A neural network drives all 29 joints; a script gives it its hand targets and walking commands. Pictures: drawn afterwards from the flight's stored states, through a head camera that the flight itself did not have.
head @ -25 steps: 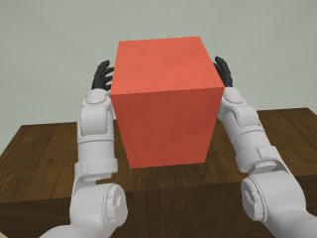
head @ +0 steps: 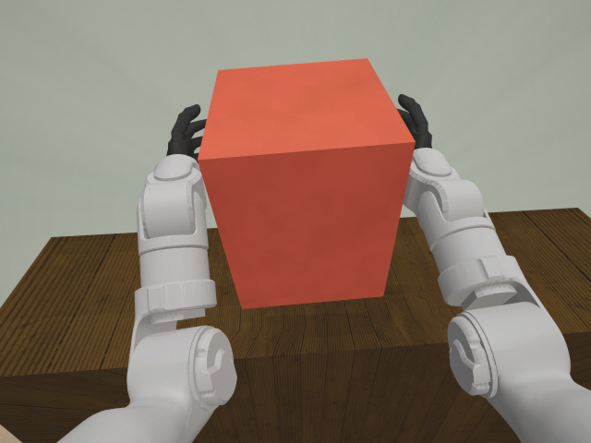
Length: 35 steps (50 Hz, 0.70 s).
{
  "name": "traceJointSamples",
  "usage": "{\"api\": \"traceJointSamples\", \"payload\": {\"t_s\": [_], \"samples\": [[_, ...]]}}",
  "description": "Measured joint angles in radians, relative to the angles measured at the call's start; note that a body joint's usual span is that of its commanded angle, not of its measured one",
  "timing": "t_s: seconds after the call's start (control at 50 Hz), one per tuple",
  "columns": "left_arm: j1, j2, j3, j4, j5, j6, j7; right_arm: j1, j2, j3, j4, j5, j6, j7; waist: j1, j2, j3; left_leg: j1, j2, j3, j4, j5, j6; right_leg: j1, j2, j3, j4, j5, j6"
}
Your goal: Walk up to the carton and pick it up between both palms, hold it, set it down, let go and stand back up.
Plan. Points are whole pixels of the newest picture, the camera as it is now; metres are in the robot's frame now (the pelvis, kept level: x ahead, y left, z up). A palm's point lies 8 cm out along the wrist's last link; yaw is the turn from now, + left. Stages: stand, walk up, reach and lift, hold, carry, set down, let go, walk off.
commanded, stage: hold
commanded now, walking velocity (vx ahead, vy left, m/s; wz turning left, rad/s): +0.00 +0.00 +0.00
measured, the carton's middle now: (303, 186) +0.38 -0.01 +0.22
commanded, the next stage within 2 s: none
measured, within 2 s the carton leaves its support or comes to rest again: neither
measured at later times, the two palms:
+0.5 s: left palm (184, 165) +0.37 +0.14 +0.26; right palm (411, 154) +0.38 -0.15 +0.26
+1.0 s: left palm (183, 166) +0.37 +0.15 +0.26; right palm (409, 157) +0.38 -0.15 +0.26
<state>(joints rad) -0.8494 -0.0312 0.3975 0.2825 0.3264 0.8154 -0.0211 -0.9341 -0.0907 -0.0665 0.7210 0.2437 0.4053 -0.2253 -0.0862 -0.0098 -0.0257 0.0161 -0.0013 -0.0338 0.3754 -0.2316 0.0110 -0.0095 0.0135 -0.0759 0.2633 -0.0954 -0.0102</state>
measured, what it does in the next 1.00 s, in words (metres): stands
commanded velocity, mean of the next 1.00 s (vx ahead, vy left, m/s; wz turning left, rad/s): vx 0.00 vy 0.00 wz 0.00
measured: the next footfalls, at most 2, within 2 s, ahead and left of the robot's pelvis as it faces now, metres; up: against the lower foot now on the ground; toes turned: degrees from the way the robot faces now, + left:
none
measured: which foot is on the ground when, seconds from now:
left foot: down 0.00-1.00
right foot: down 0.00-1.00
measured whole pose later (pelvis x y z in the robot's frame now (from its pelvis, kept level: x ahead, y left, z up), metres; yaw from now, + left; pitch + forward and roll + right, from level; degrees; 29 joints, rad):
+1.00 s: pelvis +0.01 +0.00 +0.00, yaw +0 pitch -9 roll -2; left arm -0.82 -0.03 0.39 0.23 0.33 0.83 -0.03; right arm -0.91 -0.10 -0.04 0.68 0.29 0.43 -0.25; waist -0.10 -0.01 -0.02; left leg 0.02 0.00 -0.04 0.38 -0.25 0.01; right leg 0.00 0.02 -0.08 0.26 -0.10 -0.01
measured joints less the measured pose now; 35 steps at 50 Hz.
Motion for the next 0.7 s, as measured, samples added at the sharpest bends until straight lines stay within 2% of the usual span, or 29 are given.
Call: {"api": "traceJointSamples", "payload": {"t_s": [0.32,0.7], "samples": [[0.0,0.006,0.005,0.004,-0.005,0.002,-0.01,-0.008,-0.01,0.022,-0.007,0.029,0.021,-0.019,-0.003,0.004,-0.001,-0.005,0.002,-0.001,-0.003,0.0,-0.002,-0.005,0.002,-0.001,-0.002,-0.001,-0.001],[0.026,0.004,-0.012,-0.046,-0.009,0.011,-0.012,0.018,-0.007,0.029,-0.054,0.043,0.028,-0.028,-0.012,0.002,0.007,0.0,0.002,-0.008,0.008,-0.012,-0.001,0.009,0.002,-0.007,-0.006,-0.008,0.002]]}}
